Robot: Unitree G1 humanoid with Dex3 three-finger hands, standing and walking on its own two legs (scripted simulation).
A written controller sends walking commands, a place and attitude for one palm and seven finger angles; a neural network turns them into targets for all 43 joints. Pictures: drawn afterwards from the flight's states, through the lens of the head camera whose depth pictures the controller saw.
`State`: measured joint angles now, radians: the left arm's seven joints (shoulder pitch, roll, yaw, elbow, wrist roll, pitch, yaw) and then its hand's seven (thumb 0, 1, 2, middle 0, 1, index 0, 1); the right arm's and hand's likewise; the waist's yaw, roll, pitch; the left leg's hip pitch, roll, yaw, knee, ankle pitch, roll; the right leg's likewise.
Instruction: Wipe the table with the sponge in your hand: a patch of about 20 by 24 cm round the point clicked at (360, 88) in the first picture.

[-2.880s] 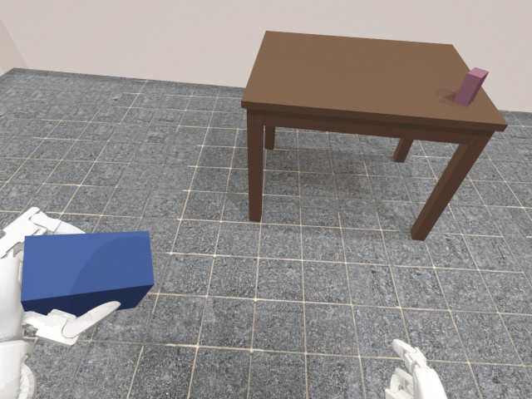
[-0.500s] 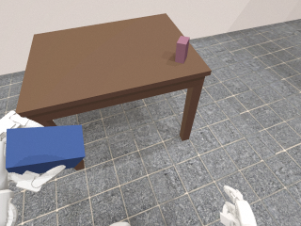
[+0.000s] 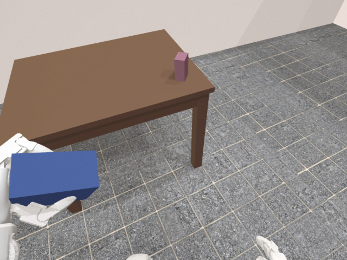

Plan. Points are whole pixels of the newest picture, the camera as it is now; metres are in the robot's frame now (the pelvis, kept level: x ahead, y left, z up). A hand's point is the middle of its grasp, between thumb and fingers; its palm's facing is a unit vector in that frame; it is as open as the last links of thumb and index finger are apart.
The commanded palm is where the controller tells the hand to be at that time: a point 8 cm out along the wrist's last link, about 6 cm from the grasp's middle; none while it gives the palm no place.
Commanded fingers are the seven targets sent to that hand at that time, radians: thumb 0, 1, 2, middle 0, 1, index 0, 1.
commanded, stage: take the last steps up to it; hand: left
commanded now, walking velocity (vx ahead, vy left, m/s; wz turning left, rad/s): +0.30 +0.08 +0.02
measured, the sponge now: (67, 179) +0.22 +0.20 +0.15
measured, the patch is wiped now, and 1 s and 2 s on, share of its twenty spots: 0.00 0.00 0.00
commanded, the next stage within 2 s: come to a stop and stand still in 1.52 s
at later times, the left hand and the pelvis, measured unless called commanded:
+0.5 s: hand (47, 144) +0.29 +0.25 +0.17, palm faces +0.41 -0.81 -0.42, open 10.2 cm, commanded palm +0.23 +0.29 +0.18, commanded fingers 0.00 0.10 1.30 -1.20 -1.60 -1.20 -1.60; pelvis +0.07 +0.01 +0.00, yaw +0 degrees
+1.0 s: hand (68, 104) +0.40 +0.26 +0.17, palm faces +0.42 -0.81 -0.41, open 10.2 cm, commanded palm +0.34 +0.30 +0.18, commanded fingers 0.00 0.10 1.30 -1.20 -1.60 -1.20 -1.60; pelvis +0.18 +0.02 -0.01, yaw +0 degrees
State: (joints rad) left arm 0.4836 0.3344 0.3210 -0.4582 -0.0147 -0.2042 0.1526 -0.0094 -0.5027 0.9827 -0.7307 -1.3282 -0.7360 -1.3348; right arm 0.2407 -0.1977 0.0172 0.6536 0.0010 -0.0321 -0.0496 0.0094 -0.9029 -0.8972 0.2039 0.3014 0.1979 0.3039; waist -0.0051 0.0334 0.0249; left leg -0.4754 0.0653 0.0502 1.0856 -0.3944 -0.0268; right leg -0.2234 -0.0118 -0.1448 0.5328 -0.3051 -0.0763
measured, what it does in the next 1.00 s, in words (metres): walks ahead: left foot, then right foot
